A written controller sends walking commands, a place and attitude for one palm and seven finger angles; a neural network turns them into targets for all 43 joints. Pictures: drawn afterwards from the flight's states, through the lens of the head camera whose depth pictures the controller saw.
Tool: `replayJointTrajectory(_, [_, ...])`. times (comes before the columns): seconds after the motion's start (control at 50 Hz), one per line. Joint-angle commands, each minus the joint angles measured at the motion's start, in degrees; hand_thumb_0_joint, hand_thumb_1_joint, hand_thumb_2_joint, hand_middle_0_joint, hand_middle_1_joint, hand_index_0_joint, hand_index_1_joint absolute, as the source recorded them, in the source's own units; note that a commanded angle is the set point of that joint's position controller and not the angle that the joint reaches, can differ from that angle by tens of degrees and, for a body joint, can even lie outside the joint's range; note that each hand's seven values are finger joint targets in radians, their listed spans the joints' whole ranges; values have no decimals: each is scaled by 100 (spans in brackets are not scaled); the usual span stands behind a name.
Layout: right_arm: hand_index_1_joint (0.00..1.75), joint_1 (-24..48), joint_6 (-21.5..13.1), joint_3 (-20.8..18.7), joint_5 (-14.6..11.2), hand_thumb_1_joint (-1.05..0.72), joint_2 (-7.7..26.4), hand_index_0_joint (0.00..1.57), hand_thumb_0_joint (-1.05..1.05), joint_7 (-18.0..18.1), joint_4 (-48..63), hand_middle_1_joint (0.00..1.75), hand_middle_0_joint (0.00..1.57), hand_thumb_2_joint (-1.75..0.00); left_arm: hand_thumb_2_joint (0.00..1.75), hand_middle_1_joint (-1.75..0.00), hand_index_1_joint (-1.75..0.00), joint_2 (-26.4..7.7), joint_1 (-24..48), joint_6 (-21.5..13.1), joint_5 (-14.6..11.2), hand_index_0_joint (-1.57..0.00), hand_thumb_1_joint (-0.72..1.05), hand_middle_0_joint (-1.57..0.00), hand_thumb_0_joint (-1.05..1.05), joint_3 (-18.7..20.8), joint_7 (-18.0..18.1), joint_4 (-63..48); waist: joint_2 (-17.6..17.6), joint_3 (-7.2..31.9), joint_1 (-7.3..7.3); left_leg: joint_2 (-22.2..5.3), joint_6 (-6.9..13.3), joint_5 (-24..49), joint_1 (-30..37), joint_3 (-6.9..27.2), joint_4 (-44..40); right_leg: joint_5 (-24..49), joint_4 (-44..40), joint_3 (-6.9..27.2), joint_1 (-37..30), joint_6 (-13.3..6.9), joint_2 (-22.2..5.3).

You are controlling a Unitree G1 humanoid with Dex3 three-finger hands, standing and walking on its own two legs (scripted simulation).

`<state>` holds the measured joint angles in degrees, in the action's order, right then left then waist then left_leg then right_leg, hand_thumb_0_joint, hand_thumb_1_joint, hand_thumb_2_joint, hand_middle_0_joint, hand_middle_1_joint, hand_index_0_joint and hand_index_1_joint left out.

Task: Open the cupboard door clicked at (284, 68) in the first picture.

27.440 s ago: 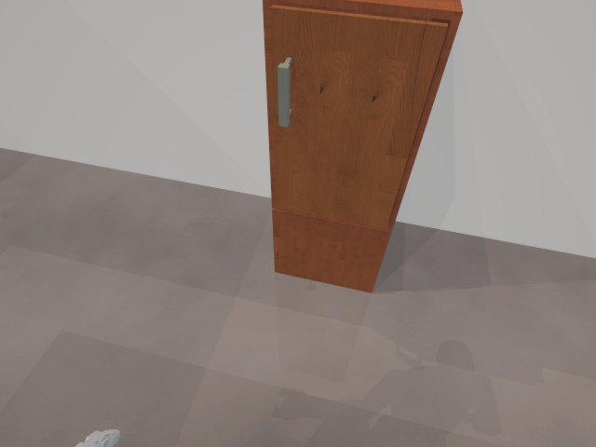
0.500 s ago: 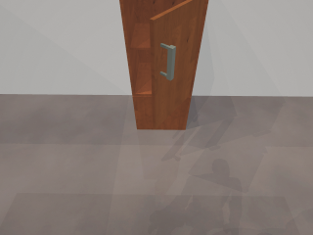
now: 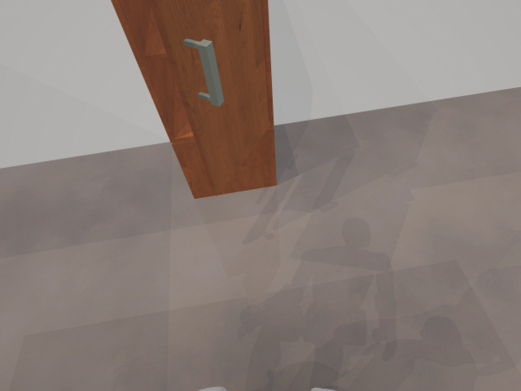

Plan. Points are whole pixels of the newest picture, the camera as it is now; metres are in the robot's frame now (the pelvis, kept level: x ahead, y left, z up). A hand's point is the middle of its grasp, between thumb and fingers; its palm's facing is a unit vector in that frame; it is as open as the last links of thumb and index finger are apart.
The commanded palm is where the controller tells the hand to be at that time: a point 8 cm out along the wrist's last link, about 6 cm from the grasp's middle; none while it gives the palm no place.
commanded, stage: walk to a spot facing it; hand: left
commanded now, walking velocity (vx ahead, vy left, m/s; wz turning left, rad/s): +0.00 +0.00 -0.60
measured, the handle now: (204, 73) +0.71 +0.17 +0.07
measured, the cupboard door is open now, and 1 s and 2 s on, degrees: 53 53 53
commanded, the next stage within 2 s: none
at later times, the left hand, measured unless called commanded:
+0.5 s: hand out of the picture +0.11 +0.20 -0.15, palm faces -0.18 -0.95 -0.26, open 7.4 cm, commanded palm none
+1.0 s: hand (230, 279) +0.33 +0.10 -0.15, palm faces -0.63 -0.75 -0.21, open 7.4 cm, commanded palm none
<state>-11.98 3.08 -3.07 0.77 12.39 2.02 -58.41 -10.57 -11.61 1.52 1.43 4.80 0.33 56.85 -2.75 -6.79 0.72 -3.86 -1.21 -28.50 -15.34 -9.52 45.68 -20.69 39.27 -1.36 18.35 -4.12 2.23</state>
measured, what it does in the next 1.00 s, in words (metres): walks ahead, turning right: left foot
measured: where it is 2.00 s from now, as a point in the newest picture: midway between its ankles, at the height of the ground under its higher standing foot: (359, 340)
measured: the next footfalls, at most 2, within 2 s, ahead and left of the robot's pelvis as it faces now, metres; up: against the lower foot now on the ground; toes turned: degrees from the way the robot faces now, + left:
left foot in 0.60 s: +0.13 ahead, +0.13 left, +0.00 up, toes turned -22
right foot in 1.06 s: +0.06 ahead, -0.10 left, +0.00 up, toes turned -45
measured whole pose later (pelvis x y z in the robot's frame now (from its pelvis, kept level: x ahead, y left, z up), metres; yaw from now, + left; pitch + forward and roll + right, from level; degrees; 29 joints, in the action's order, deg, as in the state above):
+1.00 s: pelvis +0.10 +0.02 +0.01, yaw -37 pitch +3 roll -1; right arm -20.6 0.0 -1.2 2.0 13.2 1.3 -53.6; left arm -14.7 -4.4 3.7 1.4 4.2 -2.9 51.4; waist 0.1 -5.4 -2.7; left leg -5.7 -0.5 -22.7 -7.6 -13.7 28.2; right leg -23.8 45.1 -4.7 23.8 1.0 -2.1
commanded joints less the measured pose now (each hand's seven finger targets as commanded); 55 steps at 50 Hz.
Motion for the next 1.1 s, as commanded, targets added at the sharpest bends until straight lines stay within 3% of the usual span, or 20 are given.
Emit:
replayJointTrajectory(0.0, [30,575,-77,-174,-27,-90,487,20,0,-6,755,30,20,-90,90,-30,-30,-1166,-617,-78,-37,-20,90,-20,0,242,191,-242,1171,403,218,-15,-119,-90,-1818,1114,2152,2689,-2101,2959,-1155,-879,-1812])
replayJointTrajectory(0.06, [30,527,-63,-169,-25,-90,405,20,0,-38,715,30,20,-90,90,-30,-30,-1100,-505,-149,-61,-20,90,-20,0,221,194,-381,432,876,114,20,-221,583,-1722,1173,2068,3102,-1928,2457,-1521,-536,-1410])
replayJointTrajectory(0.16, [30,680,-23,-179,-38,-90,461,20,0,15,843,30,20,-90,90,-30,-30,-1106,-644,-132,-57,-20,90,-20,0,231,165,-407,785,983,142,103,-298,881,-1900,1234,1825,3435,-1916,2281,-1837,-122,-1116])
replayJointTrajectory(0.44, [30,1238,-196,-125,-105,-90,440,20,0,25,1371,30,20,-90,90,-30,-30,-1298,-702,-103,31,-20,90,-20,0,280,157,-673,881,1055,229,351,-227,348,-1345,1315,386,4192,-1512,3252,-1577,-776,-1194])
replayJointTrajectory(0.52, [30,355,-281,-130,-138,-90,524,20,0,63,1180,30,20,-90,90,-30,-30,-1297,-153,-76,-36,-20,90,-20,0,275,126,-801,718,1160,-241,368,-136,1421,416,1324,-1587,3506,-1095,2985,-540,-316,-752])
replayJointTrajectory(0.54, [30,53,-333,-174,-99,-90,736,20,0,92,1100,30,20,-90,90,-30,-30,-1109,-141,-74,-66,-20,90,-20,0,236,115,-859,226,1286,-339,-125,1,1796,1432,1679,-2368,2455,-632,2560,262,-21,-267])
replayJointTrajectory(0.56, [30,-177,-403,-247,-4,-90,1324,20,0,113,1120,30,20,-90,90,-30,-30,-820,-393,-74,-149,-20,90,-20,0,187,53,-895,-1380,1590,-310,-1776,587,2536,2268,3347,-2873,-495,558,1536,1256,356,528])
replayJointTrajectory(0.58, [30,-261,-352,-234,32,-90,1436,20,0,137,1183,30,20,-90,90,-30,-30,-930,-205,-88,-83,-20,90,-20,0,171,20,-927,-1297,1257,-302,-2528,1143,3398,1756,3838,-2876,-1652,1682,844,1474,592,317])
replayJointTrajectory(0.6, [30,-78,-316,-172,93,-90,1283,20,0,139,1298,30,20,-90,90,-30,-30,-1006,-151,-64,-32,-20,90,-20,0,187,-27,-973,-641,878,-212,-2454,1326,3312,1024,3438,-2909,-1433,2309,803,1354,660,28])
replayJointTrajectory(0.62, [30,11,-349,-101,120,-90,1054,20,0,154,1309,30,20,-90,90,-30,-30,-983,-98,-55,33,-20,90,-20,0,209,-89,-931,-288,630,-88,-1986,1183,4111,956,2907,-2821,-1038,2673,651,1549,722,-12])
replayJointTrajectory(0.64, [30,30,-367,-42,112,-90,950,20,0,149,1278,30,20,-90,90,-30,-30,-900,-118,-42,39,-20,90,-20,0,211,-113,-825,-745,663,1,-1718,988,4931,908,2371,-2590,-901,2959,601,1597,758,-131])
replayJointTrajectory(0.7, [30,-329,-393,-13,84,-90,866,20,0,141,1167,30,20,-90,90,-30,-30,-764,-80,32,-17,-20,90,-20,0,128,-183,-841,-713,973,-46,-1223,643,5969,1456,1285,-2243,-450,3025,307,1631,785,-230])
replayJointTrajectory(0.8, [30,-822,-396,-27,67,-90,905,20,0,120,966,30,20,-90,90,-30,-30,-627,373,76,-25,-20,90,-20,0,34,-248,-964,-708,1001,-189,-1228,602,5805,1708,818,-2218,-38,2376,-18,1619,763,-354])
replayJointTrajectory(0.92, [30,-1246,-437,-83,153,-90,1069,20,0,12,721,30,20,-90,90,-30,-30,-569,1288,-3,-10,-20,90,-20,0,-83,-388,-1203,-853,588,-492,-1600,733,3574,1466,697,-2548,-384,550,-426,1051,518,-446])
replayJointTrajectory(0.96, [30,-1235,-453,-92,161,-90,1116,20,0,-20,697,30,20,-90,90,-30,-30,-612,1307,-39,0,-20,90,-20,0,-88,-401,-1190,-814,543,-455,-1665,674,3261,1290,608,-2440,-457,-16,-557,605,397,-360])
replayJointTrajectory(1.0, [30,-980,-468,-77,99,-90,1167,20,0,-57,765,30,20,-90,90,-30,-30,-800,314,-110,-1,-20,90,-20,0,-11,-361,-891,-291,910,135,-1387,369,3560,477,127,-1161,227,-1136,-647,-1283,140,-117])
replayJointTrajectory(1.02, [30,-746,-505,-36,-22,-90,961,20,0,-137,920,30,20,-90,90,-30,-30,-1339,-685,-188,29,-20,90,-20,0,124,-278,-603,881,1454,623,-977,66,2976,-902,-448,354,-35,-1635,700,-3095,-314,-1098])
replayJointTrajectory(1.04, [30,-219,-495,64,-49,-90,601,20,0,-166,1329,30,20,-90,90,-30,-30,-2068,-1480,-220,-24,-20,90,-20,0,327,-144,-397,2310,1621,928,-17,-299,-820,-2724,-345,2143,1071,-2167,3453,-3843,-1048,-2715])
replayJointTrajectory(1.06, [30,135,-452,3,9,-90,939,20,0,-137,1340,30,20,-90,90,-30,-30,-2018,-1392,-201,-109,-20,90,-20,0,301,-26,-400,1660,1222,889,-243,-192,-690,-3087,740,2573,1107,-2214,3206,-3378,-1231,-2650])
replayJointTrajectory(1.08, [30,239,-464,-45,-19,-90,885,20,0,-164,1268,30,20,-90,90,-30,-30,-1668,-912,-218,-110,-20,90,-20,0,232,19,-504,1232,716,643,-458,-186,-80,-3159,888,2549,782,-2318,2745,-2835,-1144,-2324])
